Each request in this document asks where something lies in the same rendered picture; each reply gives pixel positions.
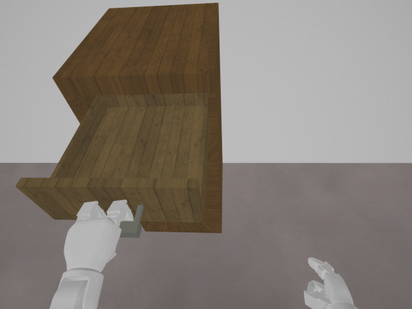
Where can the robot right hand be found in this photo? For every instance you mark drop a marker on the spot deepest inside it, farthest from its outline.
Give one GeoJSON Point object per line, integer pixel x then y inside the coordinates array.
{"type": "Point", "coordinates": [334, 290]}

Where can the handle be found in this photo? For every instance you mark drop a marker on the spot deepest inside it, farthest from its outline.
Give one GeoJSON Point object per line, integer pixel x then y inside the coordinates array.
{"type": "Point", "coordinates": [132, 229]}

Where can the cabinet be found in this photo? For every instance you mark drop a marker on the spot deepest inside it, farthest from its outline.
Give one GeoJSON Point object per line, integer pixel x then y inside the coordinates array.
{"type": "Point", "coordinates": [170, 49]}

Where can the left robot forearm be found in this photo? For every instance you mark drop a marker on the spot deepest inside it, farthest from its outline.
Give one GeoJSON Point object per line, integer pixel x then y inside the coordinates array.
{"type": "Point", "coordinates": [79, 288]}

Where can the drawer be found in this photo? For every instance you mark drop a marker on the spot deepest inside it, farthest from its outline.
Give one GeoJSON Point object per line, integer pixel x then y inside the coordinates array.
{"type": "Point", "coordinates": [150, 150]}

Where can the robot left hand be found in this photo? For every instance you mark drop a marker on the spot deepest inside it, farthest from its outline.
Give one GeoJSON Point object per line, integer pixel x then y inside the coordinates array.
{"type": "Point", "coordinates": [91, 242]}

